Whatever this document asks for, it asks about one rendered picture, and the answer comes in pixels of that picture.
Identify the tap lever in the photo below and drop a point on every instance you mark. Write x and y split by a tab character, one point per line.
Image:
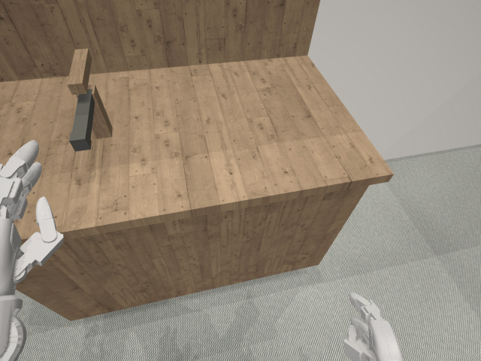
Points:
80	137

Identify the counter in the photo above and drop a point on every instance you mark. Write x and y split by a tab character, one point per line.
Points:
219	154

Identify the left robot forearm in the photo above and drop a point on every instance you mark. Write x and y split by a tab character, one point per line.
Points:
12	329

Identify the robot right hand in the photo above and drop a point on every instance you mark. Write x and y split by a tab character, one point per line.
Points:
379	342

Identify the robot left hand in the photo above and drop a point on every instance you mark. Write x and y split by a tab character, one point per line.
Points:
17	179

